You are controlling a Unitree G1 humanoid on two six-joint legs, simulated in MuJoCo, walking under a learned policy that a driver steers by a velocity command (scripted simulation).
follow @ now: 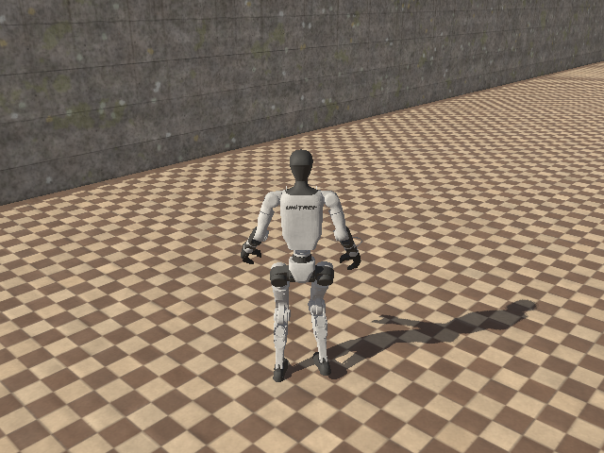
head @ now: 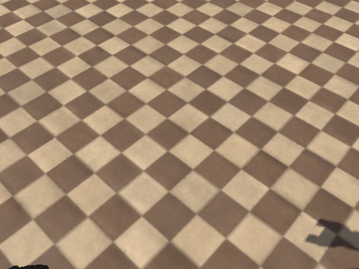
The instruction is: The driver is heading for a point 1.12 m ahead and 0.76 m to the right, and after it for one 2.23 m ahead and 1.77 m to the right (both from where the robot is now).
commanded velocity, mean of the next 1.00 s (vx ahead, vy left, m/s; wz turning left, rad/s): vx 0.87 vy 0.00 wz -0.81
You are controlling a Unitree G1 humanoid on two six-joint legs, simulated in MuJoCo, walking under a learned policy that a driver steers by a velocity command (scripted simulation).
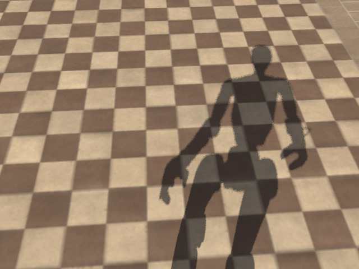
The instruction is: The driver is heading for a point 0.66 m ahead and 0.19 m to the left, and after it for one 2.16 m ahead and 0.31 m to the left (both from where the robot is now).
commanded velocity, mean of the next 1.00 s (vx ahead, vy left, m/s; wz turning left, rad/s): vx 1.00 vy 0.00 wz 0.48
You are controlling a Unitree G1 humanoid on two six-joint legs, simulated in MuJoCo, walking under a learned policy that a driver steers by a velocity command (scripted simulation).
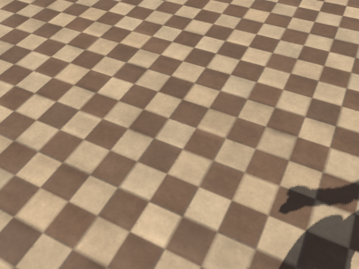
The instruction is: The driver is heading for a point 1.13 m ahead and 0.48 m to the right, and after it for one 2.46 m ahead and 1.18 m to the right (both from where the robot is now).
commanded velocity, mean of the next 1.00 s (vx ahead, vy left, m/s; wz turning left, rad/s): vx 1.00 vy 0.00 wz -0.76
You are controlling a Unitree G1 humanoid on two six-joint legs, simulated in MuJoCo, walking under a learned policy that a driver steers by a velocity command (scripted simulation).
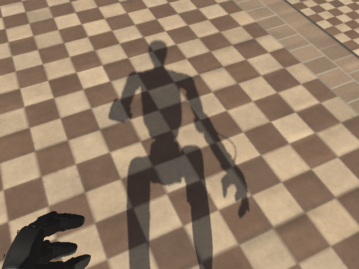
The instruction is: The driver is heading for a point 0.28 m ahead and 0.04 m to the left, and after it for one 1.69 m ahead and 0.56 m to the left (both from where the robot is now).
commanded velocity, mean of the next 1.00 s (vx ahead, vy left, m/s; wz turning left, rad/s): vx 1.00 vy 0.00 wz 0.56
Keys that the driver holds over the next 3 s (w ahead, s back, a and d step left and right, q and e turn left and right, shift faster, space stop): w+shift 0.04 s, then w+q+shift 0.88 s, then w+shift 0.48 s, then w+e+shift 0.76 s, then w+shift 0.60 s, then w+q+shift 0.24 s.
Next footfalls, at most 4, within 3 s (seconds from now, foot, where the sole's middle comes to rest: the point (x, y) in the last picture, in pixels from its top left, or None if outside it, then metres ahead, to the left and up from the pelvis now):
0.12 right None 0.30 -0.08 -0.76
0.56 left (151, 205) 0.74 0.09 -0.76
0.96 right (147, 121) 1.19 0.10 -0.76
1.40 left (60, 104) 1.35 0.53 -0.76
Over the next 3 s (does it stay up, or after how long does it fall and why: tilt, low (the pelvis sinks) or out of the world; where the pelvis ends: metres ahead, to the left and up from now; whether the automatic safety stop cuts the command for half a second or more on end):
stays up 2.63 0.89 0.01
